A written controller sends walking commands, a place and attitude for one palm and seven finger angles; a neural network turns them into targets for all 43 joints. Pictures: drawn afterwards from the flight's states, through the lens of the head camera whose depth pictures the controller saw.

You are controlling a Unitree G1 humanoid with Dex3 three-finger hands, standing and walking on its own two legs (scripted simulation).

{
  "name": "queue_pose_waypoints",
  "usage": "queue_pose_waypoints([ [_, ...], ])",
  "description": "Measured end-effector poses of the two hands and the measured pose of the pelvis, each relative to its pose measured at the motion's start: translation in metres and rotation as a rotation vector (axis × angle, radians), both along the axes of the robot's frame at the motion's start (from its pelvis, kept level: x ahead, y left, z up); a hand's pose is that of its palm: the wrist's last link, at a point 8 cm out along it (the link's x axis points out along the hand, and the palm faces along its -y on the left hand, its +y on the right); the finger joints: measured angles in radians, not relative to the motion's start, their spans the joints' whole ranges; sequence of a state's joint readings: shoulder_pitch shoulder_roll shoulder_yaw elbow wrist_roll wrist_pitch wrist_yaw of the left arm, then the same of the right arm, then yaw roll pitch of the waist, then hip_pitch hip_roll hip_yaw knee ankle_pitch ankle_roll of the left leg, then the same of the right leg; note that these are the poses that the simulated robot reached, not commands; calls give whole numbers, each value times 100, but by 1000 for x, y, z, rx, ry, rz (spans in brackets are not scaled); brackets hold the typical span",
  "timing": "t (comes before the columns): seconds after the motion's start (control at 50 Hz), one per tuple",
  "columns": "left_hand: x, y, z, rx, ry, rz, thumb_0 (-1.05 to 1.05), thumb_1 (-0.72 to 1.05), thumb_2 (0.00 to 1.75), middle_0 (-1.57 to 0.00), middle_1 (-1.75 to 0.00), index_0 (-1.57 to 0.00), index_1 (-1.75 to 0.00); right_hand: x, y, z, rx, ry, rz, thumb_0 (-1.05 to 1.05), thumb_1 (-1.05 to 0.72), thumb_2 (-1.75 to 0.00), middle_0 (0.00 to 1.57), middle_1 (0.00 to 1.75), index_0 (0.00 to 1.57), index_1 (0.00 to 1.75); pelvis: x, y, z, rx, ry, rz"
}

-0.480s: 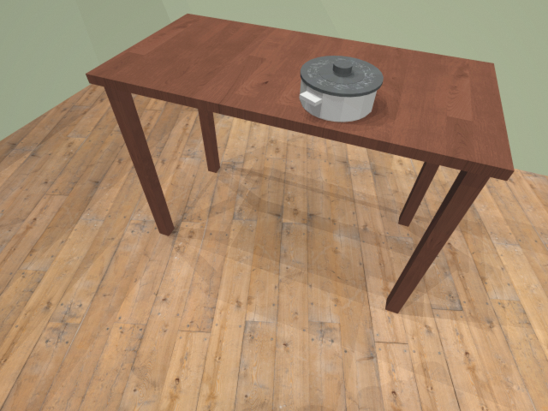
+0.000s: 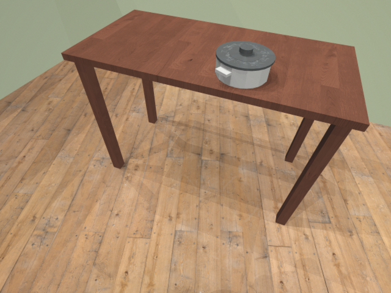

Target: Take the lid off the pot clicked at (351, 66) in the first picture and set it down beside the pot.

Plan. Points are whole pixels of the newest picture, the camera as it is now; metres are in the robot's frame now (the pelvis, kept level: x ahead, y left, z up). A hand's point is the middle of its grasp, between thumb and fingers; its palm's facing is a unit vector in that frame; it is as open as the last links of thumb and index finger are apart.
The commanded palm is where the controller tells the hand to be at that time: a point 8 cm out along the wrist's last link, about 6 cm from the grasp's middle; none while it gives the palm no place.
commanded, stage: look at it before walking up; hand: left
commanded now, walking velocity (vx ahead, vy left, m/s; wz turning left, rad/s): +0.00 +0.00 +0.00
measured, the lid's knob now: (246, 49) +0.86 -0.13 +0.10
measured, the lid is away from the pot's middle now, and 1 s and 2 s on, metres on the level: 0.00 0.00 0.00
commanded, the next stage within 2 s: turn to face it in 0.16 s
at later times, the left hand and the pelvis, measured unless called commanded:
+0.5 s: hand out of the picture +0.04 +0.20 -0.18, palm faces -0.06 -0.97 -0.25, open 7.4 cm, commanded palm none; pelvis +0.01 +0.00 -0.01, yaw -4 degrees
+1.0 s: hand out of the picture +0.10 +0.20 -0.18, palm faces -0.18 -0.96 -0.21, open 7.4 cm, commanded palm none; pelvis +0.00 +0.02 -0.01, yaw -14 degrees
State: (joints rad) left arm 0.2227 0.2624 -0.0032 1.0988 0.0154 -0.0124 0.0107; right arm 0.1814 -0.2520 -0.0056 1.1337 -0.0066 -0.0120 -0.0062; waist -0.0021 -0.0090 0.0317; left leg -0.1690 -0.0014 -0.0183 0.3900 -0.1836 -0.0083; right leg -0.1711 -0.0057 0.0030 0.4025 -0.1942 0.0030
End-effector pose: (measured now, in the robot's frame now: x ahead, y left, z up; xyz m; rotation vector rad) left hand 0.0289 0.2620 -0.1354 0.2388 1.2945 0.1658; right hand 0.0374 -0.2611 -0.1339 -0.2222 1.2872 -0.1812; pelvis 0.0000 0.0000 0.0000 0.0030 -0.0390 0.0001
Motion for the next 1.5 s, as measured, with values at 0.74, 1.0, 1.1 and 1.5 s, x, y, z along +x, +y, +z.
queue_pose_waypoints([
  [0.74,35,-28,-12,-30,19,-108,0,91,90,-20,-30,-20,-30,-44,8,-24,42,37,-191,0,-90,-90,20,30,20,30,-1,-5,-15,8,36,-135],
  [1.0,76,-15,-14,-58,-27,-186,0,91,90,-20,-30,-20,-30,-59,33,-2,-5,-28,-270,0,-90,-90,20,30,20,30,-2,17,-8,1,33,-236],
  [1.1,88,-24,-7,-53,-36,-240,0,91,90,-20,-30,-20,-30,-68,39,-6,35,-19,-302,0,-90,-90,20,30,20,30,-1,12,-6,-1,39,-283],
  [1.5,51,-49,-21,-105,215,-178,0,90,90,-20,-30,-20,-30,11,11,-5,47,-50,-337,1,-91,-90,20,30,20,30,85,-10,-10,-10,23,-305],
])
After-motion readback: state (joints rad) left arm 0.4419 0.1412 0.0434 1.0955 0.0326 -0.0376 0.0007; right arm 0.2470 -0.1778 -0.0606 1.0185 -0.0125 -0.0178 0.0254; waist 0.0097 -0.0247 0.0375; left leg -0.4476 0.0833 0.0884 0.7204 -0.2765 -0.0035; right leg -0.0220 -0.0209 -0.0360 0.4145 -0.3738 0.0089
